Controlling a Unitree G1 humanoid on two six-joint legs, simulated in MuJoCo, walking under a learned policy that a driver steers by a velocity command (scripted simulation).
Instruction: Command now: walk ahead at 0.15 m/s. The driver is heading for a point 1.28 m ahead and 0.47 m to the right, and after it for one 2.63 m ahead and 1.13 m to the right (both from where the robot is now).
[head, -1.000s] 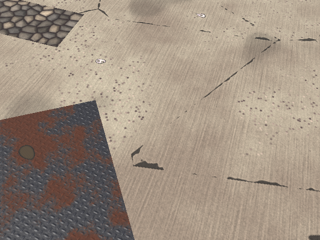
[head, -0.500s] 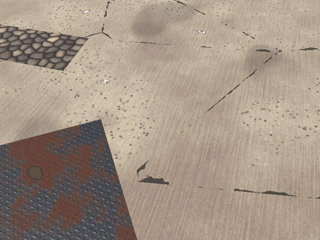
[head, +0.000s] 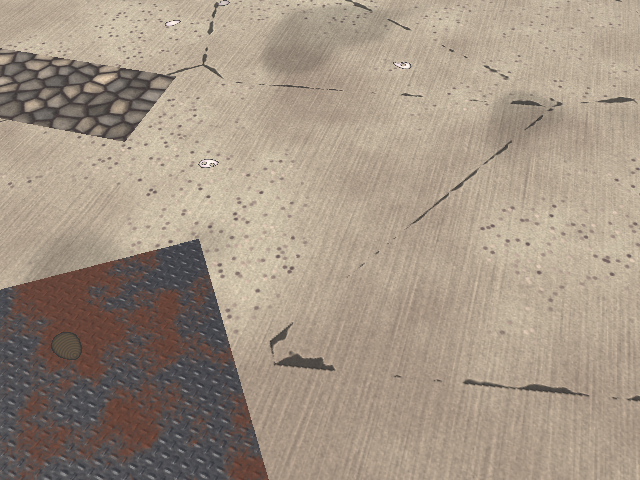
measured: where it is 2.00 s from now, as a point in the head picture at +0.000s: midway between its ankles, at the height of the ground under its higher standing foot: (385, 402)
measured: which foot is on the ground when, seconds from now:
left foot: down 0.00-0.04, up 0.06-0.26, down 0.28-0.74, up 0.76-1.00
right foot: down 0.00-0.28, up 0.30-0.72, down 0.74-1.00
